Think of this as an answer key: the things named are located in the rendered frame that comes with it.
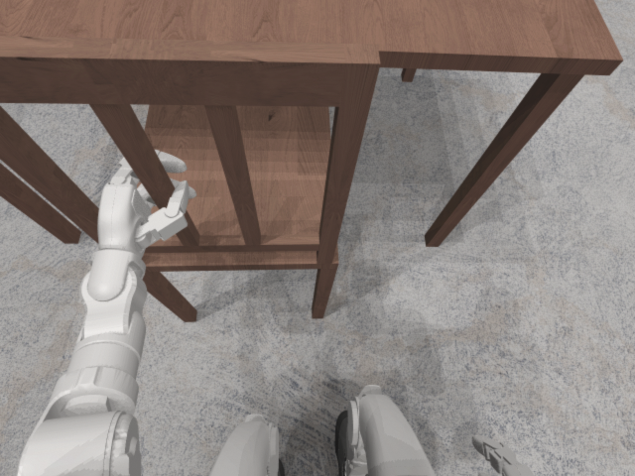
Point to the robot left hand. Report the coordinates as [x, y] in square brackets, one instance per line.
[123, 207]

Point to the robot right hand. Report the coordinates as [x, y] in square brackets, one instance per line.
[501, 457]

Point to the left robot forearm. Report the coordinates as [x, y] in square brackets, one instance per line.
[101, 375]

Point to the robot right shin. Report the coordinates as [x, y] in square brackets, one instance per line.
[356, 463]

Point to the robot left upper arm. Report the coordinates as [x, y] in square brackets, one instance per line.
[103, 444]

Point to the chair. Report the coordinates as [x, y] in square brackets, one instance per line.
[249, 119]

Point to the left robot thigh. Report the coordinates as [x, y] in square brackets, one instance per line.
[251, 449]

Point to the table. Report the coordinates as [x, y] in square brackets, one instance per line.
[563, 40]

